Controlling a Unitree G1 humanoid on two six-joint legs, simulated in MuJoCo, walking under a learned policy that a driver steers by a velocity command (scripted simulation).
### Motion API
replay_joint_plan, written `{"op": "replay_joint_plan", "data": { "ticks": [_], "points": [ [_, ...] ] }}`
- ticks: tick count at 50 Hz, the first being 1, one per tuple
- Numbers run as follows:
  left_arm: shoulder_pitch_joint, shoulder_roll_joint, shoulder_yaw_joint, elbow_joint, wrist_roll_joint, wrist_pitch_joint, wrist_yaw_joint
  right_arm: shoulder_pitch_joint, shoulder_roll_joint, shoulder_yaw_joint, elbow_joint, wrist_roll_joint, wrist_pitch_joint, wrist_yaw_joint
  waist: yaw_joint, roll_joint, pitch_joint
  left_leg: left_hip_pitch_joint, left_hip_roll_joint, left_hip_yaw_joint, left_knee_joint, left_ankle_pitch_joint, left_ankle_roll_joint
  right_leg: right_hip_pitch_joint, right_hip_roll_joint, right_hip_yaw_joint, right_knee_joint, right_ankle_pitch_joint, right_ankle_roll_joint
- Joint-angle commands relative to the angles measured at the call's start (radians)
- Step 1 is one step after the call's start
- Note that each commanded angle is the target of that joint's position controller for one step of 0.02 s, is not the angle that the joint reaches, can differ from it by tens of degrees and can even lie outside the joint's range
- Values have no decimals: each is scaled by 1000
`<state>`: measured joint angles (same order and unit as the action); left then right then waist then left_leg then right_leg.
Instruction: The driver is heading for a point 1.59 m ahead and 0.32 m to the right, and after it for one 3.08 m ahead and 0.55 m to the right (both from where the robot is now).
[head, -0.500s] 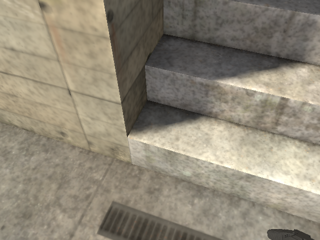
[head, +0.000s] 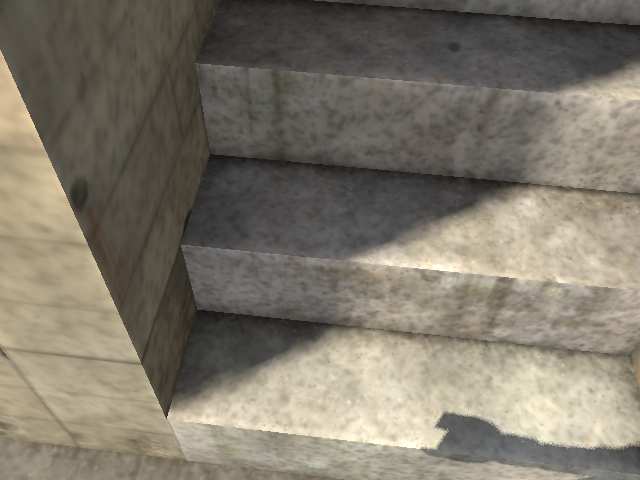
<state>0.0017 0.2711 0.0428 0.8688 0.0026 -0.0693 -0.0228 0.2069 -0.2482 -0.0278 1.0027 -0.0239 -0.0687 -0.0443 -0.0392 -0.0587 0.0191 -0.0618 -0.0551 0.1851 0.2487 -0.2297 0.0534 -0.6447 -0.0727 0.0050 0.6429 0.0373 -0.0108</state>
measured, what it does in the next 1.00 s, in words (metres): walks ahead, turning right: right foot, then left foot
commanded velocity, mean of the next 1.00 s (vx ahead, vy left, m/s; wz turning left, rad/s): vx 0.07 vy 0.00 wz -0.40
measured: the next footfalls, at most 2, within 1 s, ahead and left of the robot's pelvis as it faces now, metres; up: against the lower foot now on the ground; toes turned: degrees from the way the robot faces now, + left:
right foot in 0.08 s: +0.20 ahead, -0.10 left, +0.00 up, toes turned -3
left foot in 0.54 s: +0.22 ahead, +0.11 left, +0.00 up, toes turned -24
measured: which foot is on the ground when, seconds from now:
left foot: down 0.00-0.08, up 0.10-0.52, down 0.54-1.00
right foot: up 0.00-0.06, down 0.08-0.54, up 0.56-0.86, down 0.88-1.00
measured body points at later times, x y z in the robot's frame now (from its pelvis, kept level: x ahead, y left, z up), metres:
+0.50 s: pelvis +0.11 +0.01 -0.01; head +0.16 -0.01 +0.44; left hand +0.34 +0.23 -0.11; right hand +0.14 -0.29 -0.13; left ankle +0.18 +0.13 -0.73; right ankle +0.16 -0.10 -0.74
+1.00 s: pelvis +0.14 +0.01 -0.01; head +0.15 +0.01 +0.44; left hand +0.39 +0.16 -0.11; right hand +0.15 -0.26 -0.12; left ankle +0.18 +0.12 -0.74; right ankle +0.07 -0.11 -0.74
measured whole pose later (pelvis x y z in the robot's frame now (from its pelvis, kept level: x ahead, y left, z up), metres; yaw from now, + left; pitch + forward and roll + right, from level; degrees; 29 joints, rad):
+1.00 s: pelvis +0.14 +0.01 -0.01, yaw -25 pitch +0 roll -1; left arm 0.17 0.24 0.00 0.68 0.02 0.02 0.02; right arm 0.22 -0.24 0.02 0.76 -0.03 -0.09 0.02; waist -0.03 0.02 0.00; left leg -0.25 0.02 0.01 0.56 -0.32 0.00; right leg -0.21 0.01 0.06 0.51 -0.30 0.02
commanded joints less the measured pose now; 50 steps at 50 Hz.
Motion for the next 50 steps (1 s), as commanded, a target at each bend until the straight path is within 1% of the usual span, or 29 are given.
{"op": "replay_joint_plan", "data": {
  "ticks": [1,3,4,5,6,7,8,10,11,13,19,22,25,26,27,28,29,30,32,36,38,41,43,44,45,46,47,48,50],
  "points": [
    [-22,83,13,-78,6,-8,-25,-47,-201,-41,-70,17,18,-27,41,135,-86,64,314,-58,87,711,78,82,26,-23,-53,-85,-17],
    [59,118,29,-75,11,-19,-37,-66,-206,-45,-94,25,32,-39,92,142,-116,79,306,-51,281,797,48,169,69,-51,-144,-129,-54],
    [169,164,55,-46,20,-23,-30,-37,-199,-46,-105,13,42,-38,124,89,-168,17,241,-21,471,760,-3,328,100,-34,-238,49,-100],
    [256,270,89,-41,31,-24,-4,-7,-172,-26,-143,-34,32,-34,133,-67,-275,-261,159,-12,747,381,-73,628,-59,207,-179,586,-177],
    [249,335,96,-60,46,-13,11,62,-69,9,-167,-61,17,-11,46,-212,-409,-617,-35,-113,1049,-440,-135,926,-266,569,-168,823,-411],
    [227,282,86,-100,46,-6,20,66,-117,0,-139,-26,3,19,75,-60,-477,-645,-2,-306,1172,-425,-115,898,-271,605,-216,551,-418],
    [135,245,82,-145,32,2,28,8,-157,-12,-148,1,0,25,73,-12,-373,-698,29,-313,1159,-330,-103,777,-224,498,-253,349,-359],
    [44,178,61,-172,-13,27,42,-54,-184,-26,-152,-17,27,-3,40,89,-186,-654,83,-290,1004,-210,-117,480,-147,390,-307,66,-267],
    [43,176,58,-173,-5,37,47,-67,-181,-28,-170,-27,41,-10,23,65,-160,-583,75,-277,952,-184,-121,373,-117,381,-329,8,-255],
    [62,190,54,-188,32,56,50,-19,-122,-16,-181,-22,53,-30,14,-22,-143,-515,34,-248,861,-178,-144,295,-65,346,-321,-7,-240],
    [108,197,66,-229,17,86,68,-40,-119,-14,-212,4,52,-50,50,-97,-186,-467,2,-263,619,-89,-163,329,-44,416,-309,-251,-178],
    [112,185,65,-249,29,91,74,-44,-137,-21,-221,24,33,-38,59,-143,-176,-410,-4,-273,490,-102,-143,377,-49,473,-313,-289,-166],
    [99,188,66,-276,13,98,73,0,-164,-30,-216,32,9,-23,39,-149,-161,-276,14,-257,259,-32,-99,400,-29,506,-279,-228,-141],
    [102,171,61,-283,5,103,75,50,-183,-38,-204,27,2,-16,13,-122,-158,-161,52,-255,130,32,-73,345,6,484,-238,-250,-110],
    [132,130,46,-280,-3,103,80,67,-251,-58,-216,1,0,-13,21,2,-180,2,235,-394,82,35,-19,193,76,382,-68,-440,-63],
    [104,102,39,-325,-7,86,72,10,-303,-73,-237,-41,9,-12,51,328,-104,-3,417,-697,1,161,163,-32,249,192,187,-628,-9],
    [111,214,67,-319,12,65,66,-21,-229,-56,-275,-51,1,-8,44,293,-104,-75,485,-749,7,268,243,-44,192,239,446,-630,33],
    [196,239,79,-272,4,60,63,-59,-202,-51,-288,-34,-5,-4,74,221,-112,-83,440,-625,51,343,216,-14,185,234,559,-577,42],
    [222,181,66,-231,13,75,73,-65,-165,-39,-298,2,-6,5,64,142,-77,-79,325,-459,106,368,137,-22,178,195,646,-492,83],
    [122,91,27,-279,0,77,74,-18,-133,-15,-297,-15,20,10,19,213,-58,-76,235,-315,115,427,142,67,154,95,428,-450,126],
    [70,56,7,-299,-4,75,68,-23,-144,-15,-302,-6,21,14,7,244,-73,-76,232,-303,115,410,138,192,114,44,201,-458,120],
    [85,87,14,-282,-6,77,61,-8,-179,-23,-308,3,13,33,-1,270,-74,-76,255,-354,119,339,141,329,104,12,-46,-374,97],
    [122,79,9,-256,2,76,60,-14,-127,-2,-312,12,1,46,29,234,-63,-142,231,-358,112,135,85,489,97,20,-334,-191,48],
    [125,105,7,-267,21,78,62,-5,-126,6,-313,5,-10,54,31,232,-66,-227,219,-354,109,83,40,593,44,82,-348,-129,18],
    [172,151,10,-266,35,80,68,10,-103,18,-317,-19,-27,66,30,150,-133,-306,188,-320,164,12,1,730,-50,165,-257,28,-19],
    [161,181,19,-236,23,87,59,73,-87,21,-317,-17,-36,72,-29,-23,-170,-264,95,-206,176,-90,-40,650,-41,180,-199,-144,-88],
    [134,136,11,-254,11,86,47,-3,-116,17,-312,-22,-40,68,21,-15,-124,-227,68,-169,234,-108,-69,554,-13,179,-237,-312,-100],
    [133,123,4,-253,19,81,44,-47,-121,14,-322,-13,-40,65,35,-40,-80,-244,50,-148,278,-126,-75,500,-14,196,-272,-419,-97],
    [163,130,3,-244,21,64,47,-42,-104,16,-325,3,-43,54,37,-109,7,-293,32,-123,351,-184,-64,436,-29,239,-316,-565,-100]
  ]
}}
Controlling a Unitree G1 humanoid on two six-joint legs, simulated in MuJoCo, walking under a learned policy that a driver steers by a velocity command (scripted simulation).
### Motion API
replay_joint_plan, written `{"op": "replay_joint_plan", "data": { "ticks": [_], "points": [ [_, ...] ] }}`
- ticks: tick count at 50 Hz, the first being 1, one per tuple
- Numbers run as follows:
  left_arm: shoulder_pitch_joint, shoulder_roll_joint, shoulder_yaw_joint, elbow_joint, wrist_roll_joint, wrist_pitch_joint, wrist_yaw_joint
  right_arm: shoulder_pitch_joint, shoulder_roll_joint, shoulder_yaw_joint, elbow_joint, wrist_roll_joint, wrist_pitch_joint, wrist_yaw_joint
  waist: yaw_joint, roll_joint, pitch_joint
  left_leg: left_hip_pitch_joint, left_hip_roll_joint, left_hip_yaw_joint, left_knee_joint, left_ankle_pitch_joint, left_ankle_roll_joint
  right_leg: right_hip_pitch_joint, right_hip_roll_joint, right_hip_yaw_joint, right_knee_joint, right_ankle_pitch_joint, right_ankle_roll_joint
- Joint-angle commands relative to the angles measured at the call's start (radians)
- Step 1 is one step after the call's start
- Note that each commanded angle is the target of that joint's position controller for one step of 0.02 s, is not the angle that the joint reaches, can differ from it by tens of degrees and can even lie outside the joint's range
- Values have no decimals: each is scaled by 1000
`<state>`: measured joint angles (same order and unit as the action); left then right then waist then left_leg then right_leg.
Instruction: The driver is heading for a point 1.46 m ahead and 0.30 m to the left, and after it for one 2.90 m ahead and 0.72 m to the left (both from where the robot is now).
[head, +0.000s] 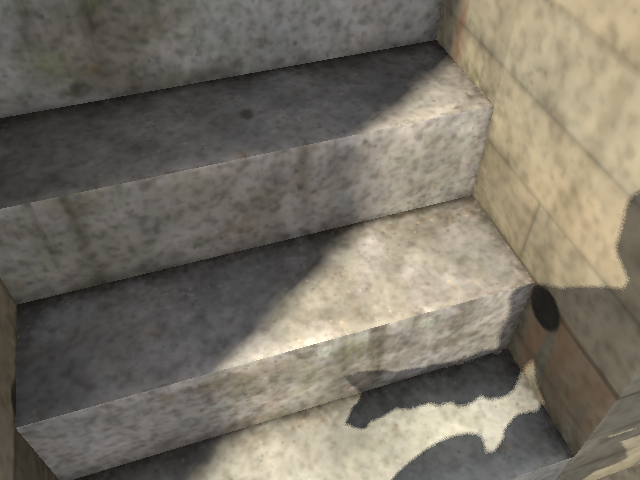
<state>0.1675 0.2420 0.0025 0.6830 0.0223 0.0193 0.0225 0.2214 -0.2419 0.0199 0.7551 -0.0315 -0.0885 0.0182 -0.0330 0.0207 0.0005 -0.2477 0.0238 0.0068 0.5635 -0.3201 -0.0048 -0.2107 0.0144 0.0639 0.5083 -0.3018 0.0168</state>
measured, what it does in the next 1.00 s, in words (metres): walks ahead: right foot, then left foot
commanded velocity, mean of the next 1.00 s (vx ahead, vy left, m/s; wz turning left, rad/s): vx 0.22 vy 0.00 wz -0.02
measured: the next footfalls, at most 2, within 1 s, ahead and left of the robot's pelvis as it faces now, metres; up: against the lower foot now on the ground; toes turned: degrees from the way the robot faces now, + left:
right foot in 0.46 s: +0.19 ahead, -0.11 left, +0.00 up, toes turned +1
left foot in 0.72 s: +0.15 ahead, +0.12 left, +0.00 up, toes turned +0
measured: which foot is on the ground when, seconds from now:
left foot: down 0.00-0.46, up 0.48-0.70, down 0.72-1.00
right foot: down 0.00-0.16, up 0.18-0.44, down 0.46-1.00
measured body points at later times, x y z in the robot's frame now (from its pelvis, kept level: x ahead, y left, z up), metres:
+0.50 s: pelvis +0.08 -0.01 +0.00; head +0.10 -0.02 +0.45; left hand +0.25 +0.23 -0.09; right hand +0.20 -0.29 -0.12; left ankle -0.01 +0.12 -0.70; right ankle +0.15 -0.11 -0.74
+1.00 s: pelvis +0.13 +0.01 +0.01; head +0.14 +0.02 +0.46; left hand +0.17 +0.25 -0.14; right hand +0.17 -0.23 -0.14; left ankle +0.11 +0.12 -0.73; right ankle +0.15 -0.11 -0.73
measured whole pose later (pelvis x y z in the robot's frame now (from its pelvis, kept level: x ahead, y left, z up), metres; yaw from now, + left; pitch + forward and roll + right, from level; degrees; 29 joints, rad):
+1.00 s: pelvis +0.13 +0.01 +0.01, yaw +0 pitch +0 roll +0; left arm 0.30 0.20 -0.01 0.88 0.03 0.02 0.05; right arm 0.26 -0.20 0.01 1.03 -0.01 -0.06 0.01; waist 0.03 -0.02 0.03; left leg -0.16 -0.01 0.01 0.43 -0.26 0.01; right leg -0.23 -0.01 0.02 0.44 -0.21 0.01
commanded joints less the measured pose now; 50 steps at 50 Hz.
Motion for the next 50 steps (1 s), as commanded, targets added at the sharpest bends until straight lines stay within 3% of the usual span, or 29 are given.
{"op": "replay_joint_plan", "data": {
  "ticks": [1,4,7,9,10,11,12,14,16,18,20,21,22,23,24,25,26,27,29,31,34,35,37,38,39,40,41,45,50],
  "points": [
    [18,160,43,-56,-6,-36,4,-52,-104,-31,-80,17,-28,-9,33,-205,56,-141,-42,49,61,-97,7,2,-139,216,-192,-228,-140],
    [25,136,35,-65,-6,-57,6,-35,-109,-33,-80,18,-48,7,27,-204,48,-140,-28,30,62,-49,45,26,-150,231,-143,-44,-155],
    [-12,105,28,-98,-14,-69,4,10,-117,-39,-58,12,-54,26,16,-28,14,5,-10,-34,-8,172,87,-47,-30,56,45,143,-93],
    [-35,90,20,-126,-7,-81,11,115,-175,-60,-43,13,-49,26,-24,163,-26,208,123,-251,-124,437,185,-235,31,-37,286,188,-20],
    [-52,103,21,-139,-10,-86,14,184,-213,-75,-32,13,-46,26,-55,219,-22,283,265,-416,-210,608,279,-366,34,-57,436,-98,12],
    [-77,119,31,-157,-24,-87,15,216,-235,-87,-20,13,-44,20,-60,184,20,338,371,-527,-251,662,352,-519,8,-35,592,-349,26],
    [-81,123,36,-163,-35,-87,13,210,-245,-96,-17,17,-39,11,-48,85,37,355,383,-512,-255,609,354,-594,-38,2,670,-340,20],
    [-88,100,29,-178,-34,-96,2,94,-224,-101,-50,24,-20,-11,-6,37,61,285,302,-348,-305,491,260,-549,-98,-11,491,-228,9],
    [-61,41,8,-164,-15,-97,-10,-16,-195,-87,-84,16,-5,-24,25,69,25,146,193,-176,-301,600,203,-315,-58,-87,347,-134,21],
    [-36,46,11,-156,-6,-94,-15,-43,-195,-83,-88,15,-9,-27,42,93,-28,135,147,-102,-241,864,183,-163,-3,-117,204,22,26],
    [69,60,23,-124,6,-79,-8,-62,-194,-83,-85,34,-2,-25,99,135,-107,167,134,-56,-104,1042,148,-35,28,-137,36,186,-7],
    [167,64,26,-84,17,-66,-5,-47,-163,-72,-81,49,0,-26,123,131,-144,132,113,-40,-6,1077,124,84,59,-153,-53,311,-27],
    [238,76,34,-57,26,-58,-2,-27,-131,-62,-76,44,1,-23,150,91,-168,60,68,-31,122,880,85,200,57,-142,-111,427,-50],
    [301,127,44,-46,42,-59,9,-53,-72,-41,-102,18,-2,-15,177,-85,-202,-171,-3,-38,380,213,21,388,-120,71,-100,812,-111],
    [264,134,21,-72,77,-60,7,79,14,-13,-66,15,9,-10,65,-220,-271,-200,-18,-142,585,-318,-22,312,-374,344,-105,1084,-254],
    [198,124,31,-70,56,-57,-5,194,-91,-37,-20,38,40,-9,27,-138,-257,-191,22,-157,700,-351,-57,189,-415,366,-148,673,-363],
    [132,108,31,-75,19,-47,-7,153,-138,-51,-22,40,59,-11,25,-115,-129,-260,42,-109,730,-357,-90,90,-359,350,-220,249,-349],
    [69,72,20,-69,10,-36,-1,84,-131,-54,-30,33,68,-20,25,-95,-32,-293,60,-103,689,-318,-120,0,-294,321,-280,-58,-285],
    [-2,58,11,-59,28,-34,8,48,-102,-50,-13,13,86,-39,-1,-126,54,-188,67,-79,548,-212,-149,-195,-201,209,-299,-112,-205],
    [16,39,5,-33,40,-31,16,71,-42,-30,23,4,81,-40,3,-123,24,7,44,-22,355,-144,-140,-277,-131,67,-262,30,-186],
    [61,2,-8,0,27,-20,23,57,-16,-17,50,16,69,-34,13,-164,21,91,16,7,52,-22,-102,-226,-116,74,-223,-52,-180],
    [86,-17,-15,12,20,-21,21,42,-32,-20,62,16,66,-31,18,-135,46,89,3,12,-73,38,-83,-202,-105,84,-203,-84,-153],
    [141,-14,-14,47,13,-29,14,64,-106,-29,87,4,62,-24,35,-42,63,69,66,-71,-135,184,-21,-186,-85,87,-151,-145,-88],
    [223,3,-9,60,13,-22,13,45,-128,-36,111,6,63,-19,100,85,78,-82,58,-101,-173,-95,34,-79,-62,49,-181,-127,-59],
    [172,34,-4,74,18,-19,17,18,-71,-27,110,17,54,-10,63,70,126,-124,41,-103,-218,-141,44,-43,-49,46,-137,-47,-40],
    [167,23,-2,81,15,-18,21,7,-51,-21,131,10,44,-7,70,91,112,-115,43,-100,-228,-82,32,-17,-44,37,-116,36,-40],
    [171,9,0,92,22,-21,22,16,-58,-25,164,18,34,-6,92,64,54,-91,44,-104,-228,-9,25,34,-52,28,-103,94,-39],
    [148,9,0,124,11,-20,21,50,-55,-30,215,29,17,-7,65,-20,-6,11,37,-85,-207,221,24,48,-60,31,-101,254,-42],
    [157,30,1,166,4,-11,28,76,-62,-35,265,25,20,-4,64,-22,-19,40,30,-75,-229,324,23,74,-66,23,-101,298,-35]
  ]
}}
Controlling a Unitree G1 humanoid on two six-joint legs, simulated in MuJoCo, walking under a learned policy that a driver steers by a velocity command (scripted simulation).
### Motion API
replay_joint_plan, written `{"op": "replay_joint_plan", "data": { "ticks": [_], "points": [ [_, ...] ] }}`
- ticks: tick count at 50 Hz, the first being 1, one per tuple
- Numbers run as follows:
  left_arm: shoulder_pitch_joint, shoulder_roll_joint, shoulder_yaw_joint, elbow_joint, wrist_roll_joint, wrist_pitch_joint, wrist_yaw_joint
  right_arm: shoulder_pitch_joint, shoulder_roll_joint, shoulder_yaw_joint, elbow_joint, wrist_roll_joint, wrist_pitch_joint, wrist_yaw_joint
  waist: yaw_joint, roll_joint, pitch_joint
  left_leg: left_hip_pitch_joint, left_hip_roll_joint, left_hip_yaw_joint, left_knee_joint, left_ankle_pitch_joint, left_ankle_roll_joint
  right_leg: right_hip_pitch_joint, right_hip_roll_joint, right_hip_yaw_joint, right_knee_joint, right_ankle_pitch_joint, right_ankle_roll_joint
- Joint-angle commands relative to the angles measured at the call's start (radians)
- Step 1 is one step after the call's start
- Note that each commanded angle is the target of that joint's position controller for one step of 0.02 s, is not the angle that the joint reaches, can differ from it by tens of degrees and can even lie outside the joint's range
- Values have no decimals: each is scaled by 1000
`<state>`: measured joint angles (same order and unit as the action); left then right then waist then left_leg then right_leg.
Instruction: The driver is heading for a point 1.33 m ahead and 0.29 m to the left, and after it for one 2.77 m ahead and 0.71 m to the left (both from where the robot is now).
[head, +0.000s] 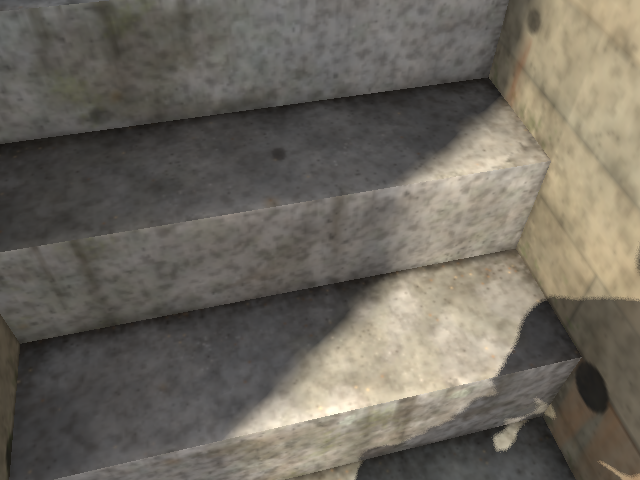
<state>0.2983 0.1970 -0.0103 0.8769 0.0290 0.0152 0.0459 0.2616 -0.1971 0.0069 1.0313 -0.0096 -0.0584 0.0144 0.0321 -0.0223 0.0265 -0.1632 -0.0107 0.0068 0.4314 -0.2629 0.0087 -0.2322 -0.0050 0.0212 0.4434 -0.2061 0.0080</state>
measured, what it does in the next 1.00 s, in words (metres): climbs: left foot 0.21 m higher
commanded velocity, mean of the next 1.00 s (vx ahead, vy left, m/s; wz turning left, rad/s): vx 0.31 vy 0.00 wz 0.00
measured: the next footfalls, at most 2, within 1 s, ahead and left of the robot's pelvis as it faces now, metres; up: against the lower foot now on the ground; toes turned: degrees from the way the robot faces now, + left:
left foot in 0.70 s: +0.30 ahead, +0.17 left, +0.21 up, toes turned +0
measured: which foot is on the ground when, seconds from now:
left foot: down 0.00-0.32, up 0.34-0.68, down 0.70-1.00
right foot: down 0.00-0.72, up 0.74-1.00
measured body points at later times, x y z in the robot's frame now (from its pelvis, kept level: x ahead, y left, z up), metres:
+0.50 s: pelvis +0.07 -0.01 +0.00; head +0.08 +0.00 +0.45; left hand -0.02 +0.23 -0.15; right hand +0.23 -0.24 -0.11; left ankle +0.03 +0.12 -0.42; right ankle +0.02 -0.12 -0.74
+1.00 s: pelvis +0.23 +0.07 +0.19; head +0.22 +0.10 +0.64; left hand +0.39 +0.27 +0.07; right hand +0.14 -0.16 +0.05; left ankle +0.21 +0.15 -0.53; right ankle +0.33 -0.12 -0.33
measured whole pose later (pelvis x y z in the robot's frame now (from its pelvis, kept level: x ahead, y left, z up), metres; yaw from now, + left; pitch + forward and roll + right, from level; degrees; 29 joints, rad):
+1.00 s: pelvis +0.23 +0.07 +0.19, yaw +1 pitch +2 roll -3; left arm 0.12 0.15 0.00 0.84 0.02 -0.02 0.03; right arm 0.48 -0.17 0.02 1.10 -0.06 0.00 -0.02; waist -0.05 0.00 -0.07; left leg -0.34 0.05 0.06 0.69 -0.39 0.05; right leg -1.04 0.05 0.14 1.64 0.06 -0.01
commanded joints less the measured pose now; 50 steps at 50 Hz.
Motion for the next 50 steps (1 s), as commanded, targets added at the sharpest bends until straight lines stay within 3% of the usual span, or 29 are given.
{"op": "replay_joint_plan", "data": {
  "ticks": [1,6,9,13,15,17,18,19,21,23,25,27,29,30,31,32,33,34,35,36,37,38,39,40,41,42,44,46,50],
  "points": [
    [30,79,14,-20,-6,-5,7,32,-108,-22,-11,2,-8,2,-2,26,-47,-37,63,-73,-100,280,10,96,-48,64,-37,205,-22],
    [18,81,17,6,-8,-10,9,7,-134,-27,-13,4,17,-2,-12,58,-17,-80,56,-92,-141,-73,86,55,7,5,20,-80,-20],
    [1,72,16,7,-19,-29,14,2,-161,-39,-42,6,19,-17,-22,113,70,-89,150,-241,-216,-352,170,-111,32,-25,123,-203,-36],
    [-1,72,18,13,-18,-66,2,0,-191,-63,-68,16,13,-28,-7,89,97,-20,228,-290,-158,-47,224,-171,4,-32,126,-145,-62],
    [65,116,33,39,-21,-81,-14,-43,-162,-59,-97,17,9,-26,18,3,45,-48,104,-123,11,233,166,-28,4,18,54,99,-90],
    [211,195,70,75,-22,-71,-8,-16,-116,-44,-94,9,-22,-18,67,-210,-65,-280,-35,32,390,260,46,271,-110,234,-24,421,-205],
    [383,222,81,114,-11,-55,4,-39,-111,-43,-81,26,-41,-7,148,-294,-105,-454,-96,58,742,-202,-14,398,-298,494,-167,483,-359],
    [421,228,77,132,13,-62,11,-84,-101,-49,-85,49,-41,0,145,-190,-55,-634,-75,-34,1154,-424,-42,404,-395,575,-210,366,-444],
    [360,166,61,169,8,-78,10,-253,-18,-23,-189,90,-29,-8,117,-141,98,-1097,-13,-122,1669,-495,10,456,-420,446,-209,225,-362],
    [330,39,20,203,11,-80,-10,-318,47,13,-311,50,-34,-7,62,-38,49,-1236,13,-122,1892,-472,50,434,-355,298,-181,256,-250],
    [298,14,3,220,9,-60,-13,-291,134,61,-376,48,-33,15,21,-15,25,-1303,8,-107,2131,-426,67,296,-344,250,-221,156,-222],
    [199,59,1,183,8,-52,-11,-266,130,89,-443,56,-21,14,-41,19,83,-1315,34,-129,2079,-321,55,98,-326,164,-286,30,-192],
    [92,69,-10,142,-15,-63,-2,-344,76,105,-535,22,-12,7,-83,53,107,-1022,71,9,1662,-106,16,-295,-195,-4,-402,-27,-180],
    [127,85,-9,145,-32,-72,8,-401,73,110,-558,-3,-12,3,-71,36,63,-838,104,68,1469,41,9,-396,-177,6,-461,57,-208],
    [115,169,13,134,-61,-65,18,-407,98,134,-569,-36,-15,-7,-96,25,-66,-472,89,150,1193,-16,27,-447,-163,-35,-559,283,-212],
    [246,203,24,170,-77,-56,20,-420,78,120,-568,-17,-17,-26,-76,-55,-173,-311,15,208,1096,-157,28,-309,-165,-34,-471,699,-232],
    [323,267,41,198,-53,-61,6,-336,22,74,-525,13,-24,-42,-79,-134,-236,-275,-77,258,1094,-423,46,-84,-189,-62,-281,1381,-245],
    [323,305,59,213,-35,-56,-1,-192,-22,49,-476,7,-21,-37,-151,-280,-314,-301,-80,216,984,-505,68,139,-239,-48,-104,1836,-245],
    [271,300,72,200,-33,-57,-3,-89,-89,19,-452,-12,-22,-25,-206,-360,-360,-293,-63,45,781,-477,104,284,-246,-33,90,1945,-236],
    [153,244,78,129,-9,-93,-19,144,-258,-37,-352,-40,-3,-38,-274,-3,-390,-74,141,-424,506,-283,216,-24,-147,-45,428,1678,-189],
    [74,86,59,99,-7,-131,-66,399,-389,-85,-211,-64,36,-71,-327,503,-429,183,318,-1019,-102,-95,346,-384,141,155,900,157,-136],
    [66,-31,57,107,-49,-149,-103,341,-292,-70,-181,-63,25,-84,-262,310,-335,63,398,-1158,-130,-219,320,-575,205,430,1364,-24,-103],
    [-89,-68,39,37,-60,-132,-115,208,-182,-44,-166,-34,26,-70,-188,183,-92,-142,357,-966,-84,-394,279,-723,152,337,1499,-22,-117],
    [-96,-53,31,4,-54,-104,-94,73,-59,-23,-143,-28,22,-47,-87,110,26,-346,329,-717,41,-377,245,-742,114,273,1505,16,-132],
    [-36,-56,21,2,-30,-70,-74,-28,42,-2,-119,-9,27,-39,-3,29,73,-478,268,-501,117,-370,175,-697,77,210,1491,85,-117],
    [46,-50,17,21,-29,-48,-66,-88,110,12,-98,-14,35,-36,52,48,84,-554,224,-358,117,-349,133,-644,79,200,1487,84,-103],
    [107,-68,11,30,-43,-31,-37,-67,94,15,-60,-16,35,-21,62,54,112,-546,228,-259,70,-187,125,-704,104,185,1538,125,-91],
    [27,-74,-2,-6,-19,-36,-14,21,57,10,-23,-41,33,-6,31,38,87,-475,188,-103,26,4,96,-745,88,139,1378,218,-71],
    [22,-61,-3,32,-1,-5,-5,16,62,38,-37,-69,33,-48,36,103,-88,-398,165,14,-7,428,149,-528,33,13,1116,341,50]
  ]
}}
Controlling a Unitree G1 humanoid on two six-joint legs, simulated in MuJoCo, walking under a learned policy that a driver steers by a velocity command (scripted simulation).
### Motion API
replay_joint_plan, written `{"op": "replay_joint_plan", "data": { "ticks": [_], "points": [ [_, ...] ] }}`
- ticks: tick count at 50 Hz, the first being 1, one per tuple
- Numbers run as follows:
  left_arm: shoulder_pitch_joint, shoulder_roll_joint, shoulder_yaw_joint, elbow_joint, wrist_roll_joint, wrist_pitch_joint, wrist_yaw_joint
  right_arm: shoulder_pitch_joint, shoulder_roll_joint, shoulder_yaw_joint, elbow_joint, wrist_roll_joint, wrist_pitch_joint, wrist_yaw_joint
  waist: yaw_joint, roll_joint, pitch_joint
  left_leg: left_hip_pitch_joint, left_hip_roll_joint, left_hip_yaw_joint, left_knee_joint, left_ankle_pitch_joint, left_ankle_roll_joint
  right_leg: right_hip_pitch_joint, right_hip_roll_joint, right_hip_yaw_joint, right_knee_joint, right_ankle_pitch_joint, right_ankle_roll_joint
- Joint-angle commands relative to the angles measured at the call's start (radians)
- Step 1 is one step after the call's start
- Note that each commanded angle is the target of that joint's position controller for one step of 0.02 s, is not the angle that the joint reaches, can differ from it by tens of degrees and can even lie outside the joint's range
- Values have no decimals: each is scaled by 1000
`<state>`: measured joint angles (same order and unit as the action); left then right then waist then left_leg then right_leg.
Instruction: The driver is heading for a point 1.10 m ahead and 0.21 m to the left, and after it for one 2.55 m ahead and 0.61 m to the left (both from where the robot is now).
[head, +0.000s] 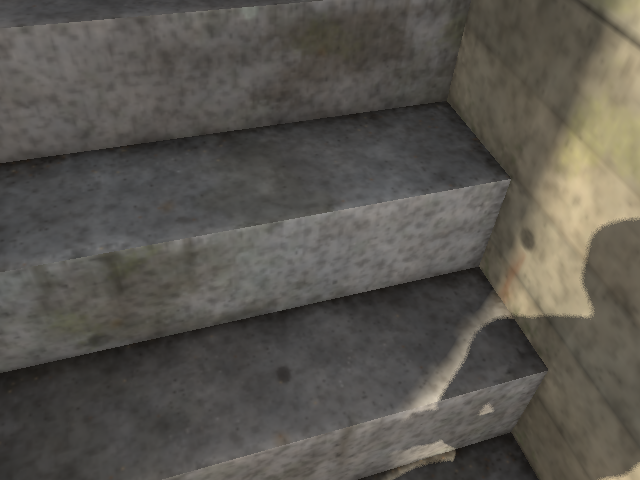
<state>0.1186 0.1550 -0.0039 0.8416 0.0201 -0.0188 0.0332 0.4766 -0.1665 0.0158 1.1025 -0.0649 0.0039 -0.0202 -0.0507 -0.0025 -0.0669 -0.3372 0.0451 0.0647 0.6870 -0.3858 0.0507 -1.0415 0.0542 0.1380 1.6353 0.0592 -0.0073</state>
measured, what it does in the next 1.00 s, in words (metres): steps on the spot: right foot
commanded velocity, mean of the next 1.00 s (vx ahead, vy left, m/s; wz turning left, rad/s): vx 0.05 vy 0.00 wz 0.00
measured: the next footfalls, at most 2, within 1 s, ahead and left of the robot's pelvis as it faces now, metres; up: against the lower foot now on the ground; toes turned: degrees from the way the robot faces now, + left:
right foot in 0.22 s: +0.12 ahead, -0.15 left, +0.00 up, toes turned -3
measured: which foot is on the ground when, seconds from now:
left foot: down 0.00-1.00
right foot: up 0.00-0.20, down 0.22-1.00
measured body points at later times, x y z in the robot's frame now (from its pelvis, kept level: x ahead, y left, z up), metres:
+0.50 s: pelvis +0.10 -0.02 +0.02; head +0.11 -0.02 +0.47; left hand +0.17 +0.21 -0.13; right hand +0.15 -0.27 -0.14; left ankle +0.03 +0.10 -0.72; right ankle +0.08 -0.15 -0.73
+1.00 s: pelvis +0.07 +0.00 +0.02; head +0.07 +0.00 +0.47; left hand +0.10 +0.24 -0.14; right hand +0.07 -0.25 -0.14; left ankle +0.03 +0.10 -0.72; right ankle +0.08 -0.14 -0.72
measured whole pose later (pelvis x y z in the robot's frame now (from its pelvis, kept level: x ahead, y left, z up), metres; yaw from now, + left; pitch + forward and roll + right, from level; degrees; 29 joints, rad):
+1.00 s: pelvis +0.07 +0.00 +0.02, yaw +1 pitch +2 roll -1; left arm 0.25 0.17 0.04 1.06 0.01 0.02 0.02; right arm 0.30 -0.22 -0.04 1.10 -0.01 0.01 -0.04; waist 0.00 0.03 -0.04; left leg -0.20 -0.02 -0.02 0.46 -0.31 0.06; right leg -0.27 -0.05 -0.03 0.46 -0.27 -0.01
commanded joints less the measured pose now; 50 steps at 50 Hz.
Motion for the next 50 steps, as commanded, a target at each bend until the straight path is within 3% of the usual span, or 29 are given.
{"op": "replay_joint_plan", "data": {
  "ticks": [1,2,3,4,6,7,8,9,10,11,12,13,14,15,16,17,18,19,20,21,22,24,27,39,40,43,44,47,50],
  "points": [
    [205,9,1,76,14,34,10,-179,-25,18,-108,-9,-35,-25,104,127,-25,-140,129,-60,-276,594,126,281,-29,-131,-88,49,82],
    [177,30,9,83,12,36,11,-143,-45,16,-102,-8,-36,-29,69,150,-35,-54,158,-106,-278,618,151,252,-30,-123,-39,24,85],
    [125,27,9,73,10,32,8,-100,-76,3,-87,4,-37,-32,42,150,-22,54,173,-132,-280,650,158,198,-36,-105,-68,-30,80],
    [73,39,8,66,3,25,-1,-80,-124,-17,-74,27,-38,-39,23,149,-9,137,177,-123,-295,612,160,202,-54,-128,-229,-87,68],
    [-109,10,-7,17,-12,19,-21,-67,-110,-26,-67,58,-24,-56,-3,123,63,194,201,-138,-345,706,141,293,-94,-217,-607,-138,57],
    [-121,-15,-13,17,-17,20,-22,-88,-118,-31,-69,54,-12,-68,2,159,51,189,210,-129,-359,878,141,419,-72,-261,-746,-230,50],
    [-63,-1,0,28,-25,20,-18,-78,-135,-39,-69,52,2,-71,19,218,36,219,197,-125,-318,1001,149,545,-38,-277,-933,-321,32],
    [0,24,14,45,-35,16,-17,-55,-151,-47,-64,63,12,-71,53,221,43,285,157,-100,-268,1102,131,629,4,-300,-1189,-211,3],
    [42,72,35,71,-22,17,-10,-31,-199,-67,-60,66,12,-69,53,188,40,407,109,-87,-209,1255,81,650,1,-270,-1311,-116,-16],
    [93,97,50,84,-9,26,-6,-61,-228,-84,-85,73,-2,-68,60,214,16,446,110,-112,-148,1195,79,713,-14,-241,-1441,-71,-29],
    [142,120,57,98,6,36,-1,-80,-199,-83,-107,68,-19,-54,55,168,-40,322,106,-142,-75,1037,70,907,-72,-168,-1430,206,-48],
    [206,132,59,118,25,44,4,-24,-132,-79,-98,57,-43,-27,29,-11,-148,-3,63,-145,35,699,28,1285,-188,-60,-1205,832,-102],
    [201,58,39,118,35,60,10,21,-66,-70,-42,74,-71,-7,43,-97,-197,-130,12,-150,129,334,-15,1356,-284,-23,-1156,983,-220],
    [163,-7,19,103,53,72,8,1,-36,-68,-6,97,-79,6,44,-111,-170,-136,16,-133,149,53,-39,1248,-320,-9,-1203,871,-263],
    [114,-13,17,98,62,80,12,-56,-1,-59,-7,101,-67,5,28,-100,-103,-132,19,-124,129,16,-53,1133,-311,-19,-1236,667,-255],
    [73,-27,10,92,59,83,12,-98,15,-50,-2,80,-48,4,21,-65,-43,-82,29,-116,44,6,-62,1017,-271,-56,-1252,564,-204],
    [19,-6,12,89,47,76,8,-95,-3,-46,-11,62,-30,-2,-15,-68,14,-28,38,-118,-123,53,-60,922,-224,-99,-1251,453,-138],
    [31,44,28,94,34,66,1,-132,-62,-51,-29,48,-14,-14,7,-66,50,31,25,-116,-213,148,-53,855,-176,-125,-1273,299,-86],
    [18,76,38,98,23,56,-3,-138,-120,-61,-44,45,-9,-22,2,-60,60,30,26,-136,-247,284,-34,872,-137,-150,-1280,187,-57],
    [46,95,49,112,14,42,-7,-183,-158,-64,-55,52,-10,-29,37,-77,56,94,29,-138,-242,472,-16,870,-118,-148,-1271,267,-37],
    [104,114,60,134,14,30,-12,-195,-187,-69,-61,54,-10,-33,57,-68,9,169,37,-123,-221,594,-5,874,-115,-132,-1276,358,-30],
    [102,103,61,141,7,13,-12,-156,-188,-73,-35,55,-10,-26,39,-5,-47,171,38,-130,-242,590,0,951,-119,-129,-1271,369,-34],
    [86,92,63,142,14,30,-3,-179,-159,-69,-22,55,-17,-14,46,26,-43,164,35,-134,-279,557,7,966,-120,-138,-1271,266,-38],
    [119,88,59,173,18,47,6,-189,-160,-69,-4,50,-20,-8,61,21,31,121,31,-155,-337,408,20,914,-133,-151,-1315,15,-20],
    [122,103,63,176,10,47,1,-176,-152,-66,0,52,-26,-9,60,14,37,119,32,-158,-350,402,28,908,-134,-155,-1309,0,-13],
    [130,89,61,173,8,40,-13,-166,-160,-69,-3,57,-21,-6,63,6,53,99,40,-170,-360,345,45,902,-137,-145,-1301,-37,-8],
    [134,84,60,181,6,39,-13,-155,-151,-66,-1,48,-18,-8,58,15,44,105,35,-169,-373,268,48,900,-134,-152,-1306,-87,-5],
    [123,98,61,183,-5,37,-11,-165,-182,-74,-17,54,-4,-24,63,71,92,52,34,-210,-404,-118,106,807,-89,-198,-1234,-373,-24],
    [117,87,56,180,-20,13,-11,-134,-217,-86,-49,61,8,-40,43,116,147,48,118,-351,-458,-351,180,623,-65,-217,-1099,-453,-48]
  ]
}}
